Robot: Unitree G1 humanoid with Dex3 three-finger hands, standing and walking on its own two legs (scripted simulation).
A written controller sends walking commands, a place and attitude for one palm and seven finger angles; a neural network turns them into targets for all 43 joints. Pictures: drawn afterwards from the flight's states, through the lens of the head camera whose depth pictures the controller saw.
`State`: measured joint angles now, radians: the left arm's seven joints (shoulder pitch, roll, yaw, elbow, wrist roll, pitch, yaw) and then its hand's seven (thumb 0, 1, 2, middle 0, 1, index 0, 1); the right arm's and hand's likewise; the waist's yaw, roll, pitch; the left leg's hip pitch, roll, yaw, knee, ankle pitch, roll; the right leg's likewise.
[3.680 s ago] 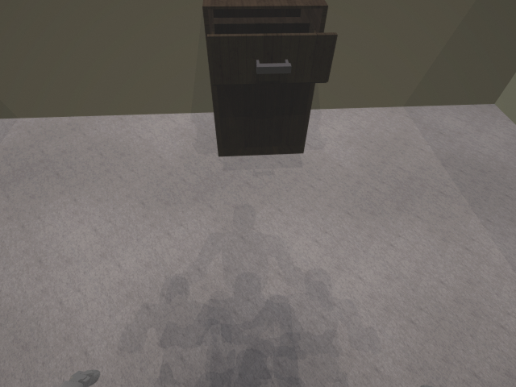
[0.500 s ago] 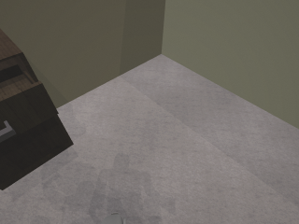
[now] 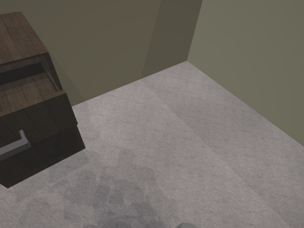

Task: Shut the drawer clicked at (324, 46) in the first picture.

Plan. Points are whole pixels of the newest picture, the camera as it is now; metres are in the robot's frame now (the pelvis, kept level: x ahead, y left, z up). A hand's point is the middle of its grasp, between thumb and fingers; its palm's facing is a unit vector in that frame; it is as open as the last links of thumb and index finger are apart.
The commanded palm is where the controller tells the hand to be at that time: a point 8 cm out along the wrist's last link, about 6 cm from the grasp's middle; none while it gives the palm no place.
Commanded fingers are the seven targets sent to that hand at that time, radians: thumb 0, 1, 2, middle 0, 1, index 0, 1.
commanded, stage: turn to face it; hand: left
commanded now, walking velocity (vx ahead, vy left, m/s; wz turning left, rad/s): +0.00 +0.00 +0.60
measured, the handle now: (5, 146) +0.35 +0.48 -0.08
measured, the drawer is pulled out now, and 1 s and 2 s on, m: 0.26 0.26 0.26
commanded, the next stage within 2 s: take the last steps up to it in 0.98 s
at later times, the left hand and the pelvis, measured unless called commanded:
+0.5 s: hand out of the picture +0.03 +0.15 -0.15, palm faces +0.33 -0.90 -0.28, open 7.4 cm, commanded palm none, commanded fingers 0.00 0.90 0.90 -0.20 -0.30 -0.20 -0.30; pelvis +0.00 -0.07 +0.00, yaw +20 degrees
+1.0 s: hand out of the picture -0.12 +0.18 -0.17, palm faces +0.58 -0.78 -0.25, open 7.4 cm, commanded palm none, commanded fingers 0.00 0.90 0.90 -0.20 -0.30 -0.20 -0.30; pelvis -0.04 -0.02 +0.00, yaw +33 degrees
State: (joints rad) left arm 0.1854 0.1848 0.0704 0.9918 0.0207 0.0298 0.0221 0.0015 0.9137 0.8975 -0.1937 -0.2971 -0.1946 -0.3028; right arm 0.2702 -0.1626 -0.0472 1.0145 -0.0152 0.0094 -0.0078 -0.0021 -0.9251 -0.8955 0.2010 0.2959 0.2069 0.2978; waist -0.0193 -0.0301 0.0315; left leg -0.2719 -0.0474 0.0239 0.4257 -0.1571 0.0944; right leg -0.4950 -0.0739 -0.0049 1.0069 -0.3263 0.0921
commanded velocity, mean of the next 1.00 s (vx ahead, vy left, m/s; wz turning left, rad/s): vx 0.00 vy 0.00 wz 0.46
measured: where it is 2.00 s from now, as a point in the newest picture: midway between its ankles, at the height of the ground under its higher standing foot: outside the picture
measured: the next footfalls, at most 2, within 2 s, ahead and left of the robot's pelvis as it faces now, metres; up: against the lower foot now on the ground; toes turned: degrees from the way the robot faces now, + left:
right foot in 0.26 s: +0.06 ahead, -0.16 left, +0.00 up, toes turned +9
left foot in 0.72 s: -0.04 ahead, +0.08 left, +0.00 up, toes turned +33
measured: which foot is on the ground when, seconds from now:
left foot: down 0.00-0.26, up 0.28-0.70, down 0.72-1.00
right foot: up 0.00-0.24, down 0.26-0.72, up 0.74-1.00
